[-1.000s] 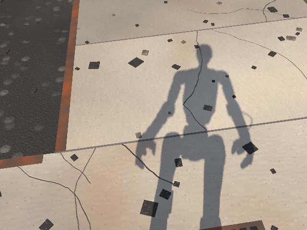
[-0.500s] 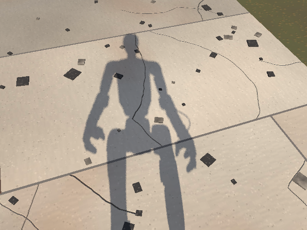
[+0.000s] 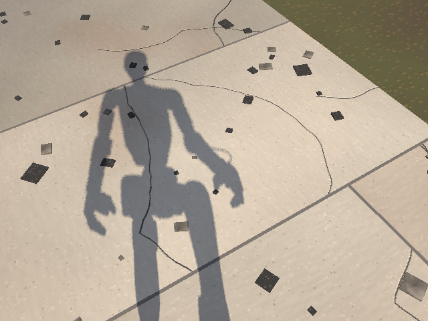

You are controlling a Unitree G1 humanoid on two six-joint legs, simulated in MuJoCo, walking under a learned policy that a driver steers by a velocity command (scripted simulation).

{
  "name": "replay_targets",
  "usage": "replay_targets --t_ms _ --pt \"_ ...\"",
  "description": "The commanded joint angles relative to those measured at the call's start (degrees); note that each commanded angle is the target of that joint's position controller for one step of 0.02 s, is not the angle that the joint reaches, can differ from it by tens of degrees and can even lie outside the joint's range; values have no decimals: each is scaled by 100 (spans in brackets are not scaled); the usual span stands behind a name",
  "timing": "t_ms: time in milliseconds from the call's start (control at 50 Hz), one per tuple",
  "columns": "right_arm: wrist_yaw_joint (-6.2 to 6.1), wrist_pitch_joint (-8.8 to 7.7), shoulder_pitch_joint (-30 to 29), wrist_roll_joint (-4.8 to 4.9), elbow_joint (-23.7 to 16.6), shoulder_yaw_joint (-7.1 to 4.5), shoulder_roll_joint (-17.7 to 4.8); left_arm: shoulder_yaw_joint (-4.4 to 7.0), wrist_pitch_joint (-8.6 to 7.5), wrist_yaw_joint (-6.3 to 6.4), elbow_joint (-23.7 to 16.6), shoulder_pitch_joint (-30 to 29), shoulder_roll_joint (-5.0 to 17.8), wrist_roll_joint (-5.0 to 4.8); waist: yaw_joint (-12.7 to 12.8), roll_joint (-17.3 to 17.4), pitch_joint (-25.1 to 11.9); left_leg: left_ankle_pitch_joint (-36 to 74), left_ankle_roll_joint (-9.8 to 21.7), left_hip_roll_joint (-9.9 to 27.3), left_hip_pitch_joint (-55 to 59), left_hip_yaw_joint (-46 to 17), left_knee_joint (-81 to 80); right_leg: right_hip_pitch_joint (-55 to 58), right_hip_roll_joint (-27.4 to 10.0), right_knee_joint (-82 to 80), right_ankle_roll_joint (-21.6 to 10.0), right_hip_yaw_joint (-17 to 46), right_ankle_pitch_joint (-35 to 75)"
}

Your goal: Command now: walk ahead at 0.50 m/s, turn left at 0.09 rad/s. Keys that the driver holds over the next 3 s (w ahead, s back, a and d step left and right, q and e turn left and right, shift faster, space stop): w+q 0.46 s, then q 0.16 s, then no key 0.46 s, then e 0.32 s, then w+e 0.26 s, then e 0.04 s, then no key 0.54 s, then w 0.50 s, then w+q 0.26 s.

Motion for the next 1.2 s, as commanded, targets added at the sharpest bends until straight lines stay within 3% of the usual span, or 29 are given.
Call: replay_targets --t_ms 20,160,200,240,260,280,300,320,360,380,420,480,560,640,680,720,740,760,780,800,840,880,920,1040,1100,1120,1140,1160,1200 --pt "41 -27 -301 64 -310 -77 -344 121 -120 29 -134 325 702 7 141 -452 44 695 73 -144 -75 163 -542 91 -1549 -603 -32 502 2322" --pt "115 -86 -1080 54 -579 -2 -221 -16 -134 211 200 664 590 114 317 -482 281 521 401 -712 -11 492 -1848 1149 -1902 -383 107 -113 3721" --pt "83 -86 -796 45 -519 -27 -270 -23 -134 279 243 560 713 136 112 -651 41 -16 602 -1053 651 785 -2033 1310 -1964 277 214 -316 5559" --pt "30 -111 173 29 -243 -123 -480 13 -78 341 258 465 904 171 -336 -825 -488 -501 868 -1372 1639 854 -2239 1344 -2030 1703 283 -417 6686" --pt "-2 -160 1025 -16 2 -210 -638 32 -53 341 214 328 1003 137 -758 -793 -878 -274 1080 -1352 2732 633 -2698 829 -1995 2844 317 -528 6060" --pt "-74 -157 1908 -108 183 -364 -1047 -15 -96 319 -10 116 918 92 -1176 -335 -1424 -541 1499 -400 4142 -579 -2869 -391 -1770 4605 362 -731 4029" --pt "-119 -65 1774 -5 114 -534 -1546 -74 -166 195 -278 443 436 -44 -695 1389 -1946 84 2596 1258 5918 -3875 -3210 -3036 -324 7004 768 -590 -1606" --pt "-62 -33 1497 214 120 -517 -1328 -24 -212 169 -349 12 857 130 -743 18 -1710 208 2622 1104 5712 -3883 -3502 -3773 -641 7227 615 446 -1522" --pt "-88 -18 919 160 80 -391 -787 -58 -322 101 -555 -384 758 50 -345 -511 -405 718 2154 740 4060 -2617 -3921 -3658 -1146 6319 619 432 -861" --pt "-115 -55 811 156 102 -345 -655 -53 -235 93 -618 -469 700 125 -158 -555 -145 1061 1950 444 3503 -2243 -4001 -3410 -1278 5913 691 439 -877" --pt "-129 -144 738 183 102 -322 -651 -96 4 55 -618 -262 559 251 61 -327 -140 1431 1786 66 2934 -1772 -4152 -2946 -1343 5409 857 319 -847" --pt "-119 -222 902 191 138 -392 -912 -123 136 25 -821 -599 481 243 59 -131 -42 2151 1703 -207 2584 -1470 -4233 -2975 -1332 4603 1074 62 -454" --pt "-136 -125 1259 215 193 -414 -933 -174 140 64 -1126 -1347 400 162 -238 107 -237 4078 1126 -564 2792 -1091 -3627 -2783 -1041 3384 1151 -132 393" --pt "-228 39 1496 156 180 -429 -922 -197 124 108 -1286 -1763 498 78 -492 280 -445 4000 874 -538 3443 -1380 -3136 -2715 -769 2599 1024 -46 606" --pt "-279 68 1356 98 107 -424 -879 -174 67 146 -1187 -1477 620 81 -379 327 -489 3921 739 -467 3549 -1552 -2771 -2223 -707 2046 864 89 518" --pt "-290 2 1037 148 19 -437 -955 -107 -41 210 -928 -680 798 126 54 270 -645 3871 531 -578 3441 -1621 -1967 -1172 -696 1151 597 146 1063" --pt "-258 -66 995 221 -91 -396 -839 -66 -141 256 -838 -162 988 180 268 -102 -1002 2816 388 -845 2986 -1499 -1056 -123 -1337 985 388 597 2563" --pt "-274 -94 1764 320 -185 -301 -338 -8 -128 266 -937 19 1382 187 -46 -1400 -1798 -1652 223 -1578 1987 -890 632 1292 -3128 1602 -367 2138 5966" --pt "-335 -6 2218 260 -68 -341 -635 59 27 232 -948 11 1302 10 -106 -1628 -2448 -3259 210 -1850 1450 -579 1570 1370 -3694 1369 -1113 3294 5968" --pt "-341 98 1976 86 130 -376 -820 -25 81 197 -1048 -315 897 -43 -168 -664 -1794 -2832 159 -1597 1286 -822 1918 643 -3336 1105 -1040 2918 4796" --pt "-256 217 1302 63 45 -343 -670 -185 124 211 -1054 -864 414 24 -236 -483 -868 -2319 16 -1312 1325 -758 1409 -412 -2565 658 -556 1775 3360" --pt "-193 375 1361 72 113 -281 -504 -173 141 219 -926 -946 496 90 -341 -950 -687 -1961 -105 -1276 1866 -511 906 -1042 -2092 399 -337 1116 2820" --pt "-190 442 1378 110 173 -230 -411 -177 133 200 -817 -932 501 117 -392 -968 -780 -1966 -135 -1277 2190 -382 203 -1167 -1953 353 -287 879 2516" --pt "-247 520 856 104 271 -106 -382 -69 325 176 -579 -788 755 100 -196 -1206 -598 -1582 28 -1100 2739 20 -1779 -1420 -1935 40 -266 1209 -539" --pt "-283 373 925 32 425 -42 -366 -99 434 184 -446 -600 596 54 -286 -705 -226 -775 345 -835 3584 -332 -3395 -2266 -1783 69 278 1269 -1516" --pt "-332 289 951 -70 395 -49 -598 -141 414 136 -449 -463 401 17 -202 -124 -218 -1219 516 7 3679 -1280 -3914 -2473 -1519 541 562 1043 -1440" --pt "-341 250 506 44 381 -79 -782 -137 422 122 -505 -590 297 -80 7 679 128 -1979 797 489 2163 -1770 -4306 -1730 -852 938 681 320 -853" --pt "-352 188 65 54 302 -42 -599 -92 436 109 -440 -736 438 -23 69 548 279 -2086 752 414 1643 -1549 -4363 -1118 -848 1454 662 318 -535" --pt "-426 151 40 66 320 -145 -802 -21 436 82 -388 -628 509 28 67 662 186 -1370 720 240 1962 -1142 -4093 -1332 -670 2013 579 204 -491"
